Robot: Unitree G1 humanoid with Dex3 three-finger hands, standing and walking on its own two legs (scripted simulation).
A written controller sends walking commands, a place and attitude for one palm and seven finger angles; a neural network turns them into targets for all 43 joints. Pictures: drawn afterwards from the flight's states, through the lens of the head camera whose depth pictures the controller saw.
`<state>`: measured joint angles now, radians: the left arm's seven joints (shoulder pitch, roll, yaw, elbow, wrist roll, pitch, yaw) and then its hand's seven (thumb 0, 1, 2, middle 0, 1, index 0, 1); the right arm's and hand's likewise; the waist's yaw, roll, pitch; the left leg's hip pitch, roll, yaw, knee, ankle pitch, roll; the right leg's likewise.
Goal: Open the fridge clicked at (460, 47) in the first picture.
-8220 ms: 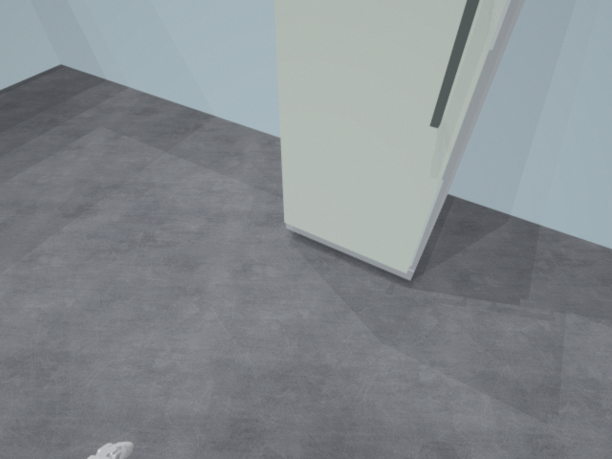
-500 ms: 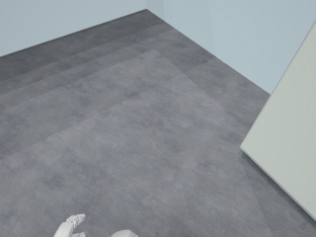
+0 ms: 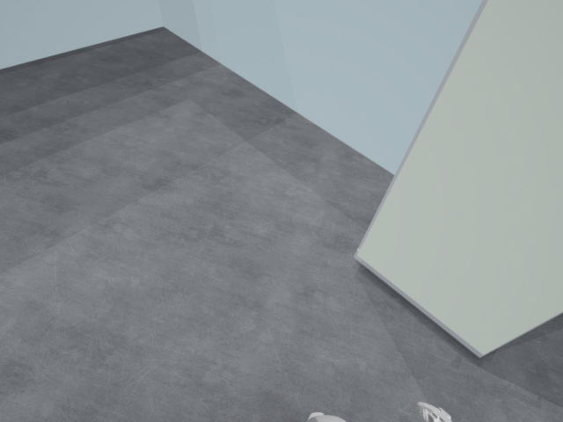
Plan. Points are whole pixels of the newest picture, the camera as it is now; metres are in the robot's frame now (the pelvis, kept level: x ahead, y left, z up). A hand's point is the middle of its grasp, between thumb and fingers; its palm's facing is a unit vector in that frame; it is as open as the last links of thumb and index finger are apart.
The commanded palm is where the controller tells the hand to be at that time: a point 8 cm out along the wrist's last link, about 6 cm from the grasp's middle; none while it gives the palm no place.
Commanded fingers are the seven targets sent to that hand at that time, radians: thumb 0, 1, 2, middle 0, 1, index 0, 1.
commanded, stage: turn to face it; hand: right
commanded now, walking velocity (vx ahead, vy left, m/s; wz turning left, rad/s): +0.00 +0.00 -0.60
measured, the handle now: out of the picture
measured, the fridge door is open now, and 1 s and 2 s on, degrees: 0 0 0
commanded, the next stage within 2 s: take the last steps up to it in 1.06 s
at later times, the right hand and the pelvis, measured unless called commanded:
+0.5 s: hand out of the picture -0.05 -0.27 -0.18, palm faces +0.35 +0.90 -0.27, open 7.4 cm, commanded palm none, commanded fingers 0.00 -0.90 -0.90 0.20 0.30 0.20 0.30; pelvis -0.01 -0.04 +0.00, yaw -18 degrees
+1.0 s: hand out of the picture -0.01 -0.20 -0.13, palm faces +0.53 +0.79 -0.31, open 7.4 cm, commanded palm none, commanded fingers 0.00 -0.90 -0.90 0.20 0.30 0.20 0.30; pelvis +0.00 +0.02 +0.00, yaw -34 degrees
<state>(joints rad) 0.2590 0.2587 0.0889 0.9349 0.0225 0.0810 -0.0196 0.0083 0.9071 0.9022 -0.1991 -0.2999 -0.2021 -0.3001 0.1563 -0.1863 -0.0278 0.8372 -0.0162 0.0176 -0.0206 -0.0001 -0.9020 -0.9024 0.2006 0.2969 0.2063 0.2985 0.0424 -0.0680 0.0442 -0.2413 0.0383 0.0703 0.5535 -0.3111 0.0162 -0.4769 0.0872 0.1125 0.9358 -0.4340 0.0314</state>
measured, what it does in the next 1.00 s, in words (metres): steps on the spot, turning right: right foot, then left foot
